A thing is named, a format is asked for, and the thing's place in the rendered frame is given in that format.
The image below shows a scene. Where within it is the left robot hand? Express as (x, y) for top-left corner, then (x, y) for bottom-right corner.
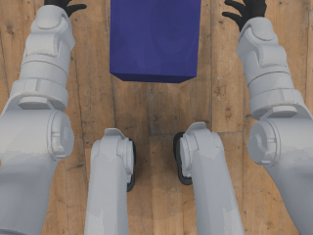
(44, 0), (87, 17)

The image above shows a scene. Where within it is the robot left forearm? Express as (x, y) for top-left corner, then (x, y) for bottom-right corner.
(0, 5), (75, 118)

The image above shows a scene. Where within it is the robot right upper arm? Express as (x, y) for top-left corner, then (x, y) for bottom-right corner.
(246, 117), (313, 235)

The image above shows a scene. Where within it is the right robot hand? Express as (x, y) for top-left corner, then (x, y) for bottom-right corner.
(221, 0), (267, 32)

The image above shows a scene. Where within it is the robot right foot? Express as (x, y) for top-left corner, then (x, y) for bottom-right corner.
(173, 131), (193, 186)

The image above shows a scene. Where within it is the carton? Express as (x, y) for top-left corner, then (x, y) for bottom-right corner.
(110, 0), (201, 84)

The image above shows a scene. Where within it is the robot right forearm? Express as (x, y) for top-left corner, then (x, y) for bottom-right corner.
(236, 17), (313, 120)

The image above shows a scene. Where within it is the robot left upper arm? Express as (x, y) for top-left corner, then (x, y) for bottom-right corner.
(0, 109), (74, 235)

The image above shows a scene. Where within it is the left robot thigh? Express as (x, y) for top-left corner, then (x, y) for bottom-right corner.
(84, 135), (134, 235)

